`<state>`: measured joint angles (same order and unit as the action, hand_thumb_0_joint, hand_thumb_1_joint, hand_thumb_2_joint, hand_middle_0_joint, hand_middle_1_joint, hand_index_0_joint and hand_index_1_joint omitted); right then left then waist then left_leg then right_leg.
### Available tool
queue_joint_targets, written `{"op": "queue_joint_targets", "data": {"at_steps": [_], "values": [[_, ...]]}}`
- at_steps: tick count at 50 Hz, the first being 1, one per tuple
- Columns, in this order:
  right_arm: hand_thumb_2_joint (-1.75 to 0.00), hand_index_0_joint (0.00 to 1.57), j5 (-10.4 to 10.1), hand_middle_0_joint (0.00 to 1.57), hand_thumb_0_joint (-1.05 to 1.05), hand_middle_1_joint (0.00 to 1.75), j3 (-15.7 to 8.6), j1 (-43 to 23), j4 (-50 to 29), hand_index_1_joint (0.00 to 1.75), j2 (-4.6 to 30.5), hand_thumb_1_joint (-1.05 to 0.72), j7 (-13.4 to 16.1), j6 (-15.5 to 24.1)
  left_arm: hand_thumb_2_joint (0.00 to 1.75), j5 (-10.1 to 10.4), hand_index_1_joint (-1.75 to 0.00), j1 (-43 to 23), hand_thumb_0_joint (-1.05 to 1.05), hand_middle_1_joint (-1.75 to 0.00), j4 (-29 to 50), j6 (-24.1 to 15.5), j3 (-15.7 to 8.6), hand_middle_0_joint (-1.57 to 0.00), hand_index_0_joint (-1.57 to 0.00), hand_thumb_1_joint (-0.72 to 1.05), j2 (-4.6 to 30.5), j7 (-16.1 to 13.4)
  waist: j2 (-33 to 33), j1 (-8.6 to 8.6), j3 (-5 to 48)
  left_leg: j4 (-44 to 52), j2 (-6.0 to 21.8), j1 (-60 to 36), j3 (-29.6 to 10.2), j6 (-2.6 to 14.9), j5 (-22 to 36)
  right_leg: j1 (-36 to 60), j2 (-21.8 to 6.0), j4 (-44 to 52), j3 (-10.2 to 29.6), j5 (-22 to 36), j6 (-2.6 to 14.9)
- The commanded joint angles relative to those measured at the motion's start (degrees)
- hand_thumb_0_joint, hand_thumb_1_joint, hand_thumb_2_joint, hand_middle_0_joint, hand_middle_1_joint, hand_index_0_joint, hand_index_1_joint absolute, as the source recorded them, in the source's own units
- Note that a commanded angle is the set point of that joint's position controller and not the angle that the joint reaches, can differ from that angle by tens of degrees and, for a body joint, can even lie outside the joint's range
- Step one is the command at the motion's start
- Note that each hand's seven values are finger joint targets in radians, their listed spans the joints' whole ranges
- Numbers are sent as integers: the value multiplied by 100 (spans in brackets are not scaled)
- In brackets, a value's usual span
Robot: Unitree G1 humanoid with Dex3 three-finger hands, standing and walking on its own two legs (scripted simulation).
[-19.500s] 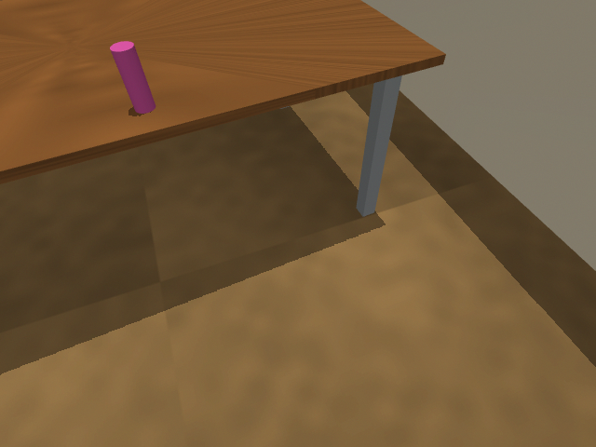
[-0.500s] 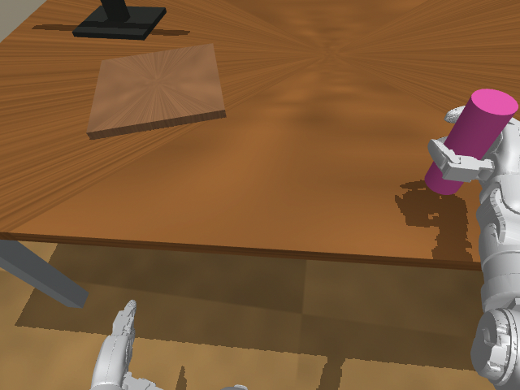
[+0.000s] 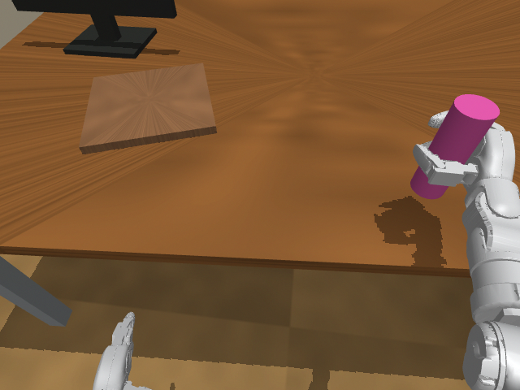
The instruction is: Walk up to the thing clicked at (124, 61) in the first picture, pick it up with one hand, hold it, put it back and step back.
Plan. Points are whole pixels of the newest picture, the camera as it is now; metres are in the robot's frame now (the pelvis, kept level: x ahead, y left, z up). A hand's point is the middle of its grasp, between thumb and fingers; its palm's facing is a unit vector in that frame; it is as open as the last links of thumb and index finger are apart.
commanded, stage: lift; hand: right
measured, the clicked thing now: (448, 152) +0.44 -0.21 +0.15
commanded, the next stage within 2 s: hold in 1.08 s
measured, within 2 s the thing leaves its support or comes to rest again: neither
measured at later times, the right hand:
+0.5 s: hand (461, 144) +0.37 -0.18 +0.22, palm faces +0.16 +0.99 -0.01, open 7.3 cm
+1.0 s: hand (481, 137) +0.34 -0.17 +0.25, palm faces +0.17 +0.99 -0.02, open 7.3 cm
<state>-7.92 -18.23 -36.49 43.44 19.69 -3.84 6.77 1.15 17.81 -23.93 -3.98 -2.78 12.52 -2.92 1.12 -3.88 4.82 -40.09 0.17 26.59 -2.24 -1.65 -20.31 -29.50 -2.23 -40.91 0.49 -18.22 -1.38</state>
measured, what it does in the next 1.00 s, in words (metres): stands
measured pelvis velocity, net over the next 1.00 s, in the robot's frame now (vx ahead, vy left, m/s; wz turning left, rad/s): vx -0.01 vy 0.01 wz -0.03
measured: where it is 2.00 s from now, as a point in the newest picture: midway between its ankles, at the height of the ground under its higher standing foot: outside the picture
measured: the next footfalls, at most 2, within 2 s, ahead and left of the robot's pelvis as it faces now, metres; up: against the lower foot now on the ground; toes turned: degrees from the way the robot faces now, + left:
none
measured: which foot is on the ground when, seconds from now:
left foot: down 0.00-1.00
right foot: down 0.00-1.00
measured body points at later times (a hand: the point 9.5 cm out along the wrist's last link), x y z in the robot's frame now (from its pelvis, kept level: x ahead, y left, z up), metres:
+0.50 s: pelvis -0.01 +0.01 +0.01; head -0.02 +0.03 +0.46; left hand +0.16 +0.27 -0.06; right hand +0.36 -0.23 +0.22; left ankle +0.00 +0.14 -0.72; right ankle +0.02 -0.13 -0.72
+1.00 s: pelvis -0.01 +0.01 +0.01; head -0.04 +0.04 +0.46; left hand +0.17 +0.27 -0.06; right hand +0.33 -0.23 +0.25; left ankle +0.00 +0.14 -0.72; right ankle +0.02 -0.13 -0.72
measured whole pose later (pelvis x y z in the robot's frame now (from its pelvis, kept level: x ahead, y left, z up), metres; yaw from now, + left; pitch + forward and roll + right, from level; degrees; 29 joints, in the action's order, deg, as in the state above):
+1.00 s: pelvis -0.01 +0.01 +0.01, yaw -2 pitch -2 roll +0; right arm -12.1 -16.5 -24.7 1.0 15.7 -1.6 -27.9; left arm 2.6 16.0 -30.4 -6.0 -4.5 14.0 -2.6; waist 3.8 0.0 3.7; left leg -34.4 1.2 14.6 -0.7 -1.0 -18.4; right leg -16.9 -1.2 -32.5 1.8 -14.2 -2.0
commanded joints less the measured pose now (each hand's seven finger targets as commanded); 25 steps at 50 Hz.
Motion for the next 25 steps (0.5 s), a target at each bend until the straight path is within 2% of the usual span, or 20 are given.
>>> {"op": "queue_joint_targets", "data": {"at_steps": [1, 2, 3, 5, 6, 7, 9, 10, 11, 12, 13, 14, 15, 16, 17, 18, 20, 23, 24, 25], "values": [[-130, 138, -125, 137, 0, 142, -257, -3274, -2634, 142, 1642, -55, 55, 353, 4, 32, -5, -901, 0, -6, 1319, -375, -268, -5, -5, -53, 823, -140, 227, 149, 2601, 516, -98, -787, 336, 116, 1908, 1770, 133, 480, -149, 1638, 182], [-132, 140, -122, 139, 0, 144, -280, -3227, -2634, 144, 1688, -56, 83, 259, 4, 34, -5, -729, 0, -6, 1108, -358, -327, -5, -5, -54, 818, -167, 397, 169, 2512, 513, -119, -736, 363, 137, 1899, 1921, 137, 506, -144, 1701, 147], [-133, 141, -157, 139, 0, 145, -95, -2820, -2363, 145, 1302, -54, 72, 105, 4, 18, -5, -152, 0, -6, 699, -310, -412, -5, -5, -54, 823, -152, 407, 96, 2216, 541, -127, -655, 382, 151, 1916, 1910, 139, 545, -147, 1733, 135], [-131, 139, -233, 138, 0, 143, 121, -2368, -2368, 143, 918, -55, 38, -129, 4, 55, -5, -294, 0, -6, 871, -335, -433, -5, -5, -53, 843, -170, 20, 93, 1805, 601, -130, -671, 441, 109, 1919, 1855, 128, 619, -140, 1703, 151], [-131, 139, -224, 138, 0, 143, -32, -2290, -2577, 143, 1142, -55, 72, -234, 4, 55, -5, -435, 0, -6, 885, -348, -404, -5, -5, -53, 874, -166, 30, 214, 1821, 631, -109, -719, 423, 107, 1897, 1782, 140, 638, -162, 1677, 157], [-131, 140, -216, 139, 0, 144, -53, -2480, -2899, 144, 1242, -56, 64, -308, 4, 56, -5, -290, 0, -6, 824, -325, -339, -5, -5, -53, 745, -152, 179, 185, 1835, 650, -95, -761, 408, 103, 1924, 1823, 155, 645, -186, 1674, 161], [-133, 141, -249, 140, 0, 146, -22, -2168, -2803, 146, 1063, -53, 71, -589, 4, 64, -5, -251, 0, -6, 705, -303, -444, -4, -5, -53, 803, -127, 102, 222, 1644, 710, -72, -793, 396, 91, 1917, 1773, 180, 684, -199, 1647, 167], [-132, 140, -280, 138, 0, 145, 87, -1976, -2791, 145, 850, -51, 36, -736, 4, 78, -5, -154, 0, -6, 554, -287, -343, -4, -5, -53, 678, -94, 24, 191, 1378, 768, -63, -710, 399, 61, 1863, 1714, 188, 720, -214, 1545, 190], [-132, 140, -291, 139, 0, 145, 38, -1800, -2832, 145, 855, -52, 33, -874, 4, 94, -5, -361, 0, -6, 768, -318, -332, -4, -5, -53, 732, -82, -81, 212, 1239, 794, -83, -655, 427, 66, 1675, 1664, 166, 801, -192, 1387, 191], [-132, 140, -288, 138, 0, 145, 53, -2065, -3403, 145, 944, -52, 38, -912, 4, 90, -5, -507, 0, -5, 849, -325, -225, -4, -5, -54, 623, -47, 58, 282, 1329, 830, -49, -749, 401, 66, 1582, 1644, 195, 818, -213, 1277, 182], [-131, 139, -302, 138, 0, 144, -87, -2052, -3368, 144, 1040, -52, 65, -1013, 4, 86, -5, -394, 0, -5, 728, -311, -340, -4, -5, -54, 715, -50, -21, 264, 1368, 857, -49, -751, 396, 64, 1540, 1704, 197, 832, -220, 1233, 192], [-131, 140, -316, 139, 0, 144, -19, -1933, -3579, 144, 950, -52, 60, -1116, 4, 95, -5, -480, 0, -5, 799, -302, -367, -4, -4, -53, 758, -44, -115, 297, 1315, 892, -47, -744, 402, 68, 1424, 1709, 198, 884, -214, 1134, 185], [-132, 141, -328, 139, 0, 145, 66, -1954, -3754, 145, 846, -53, 41, -1191, 4, 90, -5, -475, 0, -5, 946, -321, -365, -4, -5, -54, 768, -42, -134, 231, 1390, 923, -50, -761, 402, 64, 1374, 1793, 198, 912, -206, 1072, 190], [-132, 141, -376, 140, 0, 146, 19, -1997, -4013, 146, 895, -53, 39, -1254, 4, 102, -5, -550, 0, -5, 866, -327, -378, -4, -5, -53, 792, -33, -43, 305, 1235, 969, -41, -717, 406, 78, 1186, 1743, 205, 951, -206, 912, 181], [-131, 140, -372, 139, 0, 145, -45, -1934, -4045, 145, 967, -51, 63, -1326, 4, 103, -5, -424, 0, -5, 717, -322, -428, -4, -4, -54, 777, -45, -67, 290, 1296, 985, -17, -779, 376, 68, 1251, 1791, 221, 925, -218, 962, 188], [-131, 139, -373, 138, 0, 144, -109, -1915, -4150, 144, 1050, -50, 95, -1412, 4, 103, -5, -520, 0, -5, 808, -330, -553, -4, -4, -54, 952, -68, -151, 271, 1360, 1019, -8, -797, 366, 51, 1235, 1793, 239, 938, -214, 929, 205], [-130, 140, -384, 138, 0, 144, -81, -2078, -4663, 144, 1024, -50, 166, -1548, 5, 104, -5, -659, 0, -5, 826, -358, -399, -4, -4, -54, 826, -62, -24, 349, 1393, 1026, 12, -811, 340, 64, 1129, 1846, 242, 967, -215, 853, 187], [-128, 138, -407, 137, 0, 141, -84, -1887, -4741, 141, 962, -50, 243, -1762, 4, 105, -5, -664, 0, -5, 800, -379, -553, -4, -4, -54, 968, -126, -216, 290, 1419, 1070, -1, -835, 377, 46, 1104, 1986, 240, 964, -186, 818, 203], [-128, 138, -411, 137, 0, 142, -83, -1753, -4742, 142, 928, -48, 250, -1859, 4, 111, -5, -567, 0, -5, 613, -367, -480, -4, -4, -54, 862, -108, -148, 320, 1295, 1085, 13, -869, 374, 36, 1148, 1926, 257, 969, -200, 858, 203], [-128, 138, -406, 136, 0, 142, -24, -1715, -4832, 142, 826, -47, 258, -1935, 4, 111, -5, -634, 0, -5, 577, -369, -284, -4, -4, -53, 665, -80, -129, 380, 1245, 1091, 31, -921, 355, 34, 1175, 1887, 265, 975, -208, 904, 202]]}}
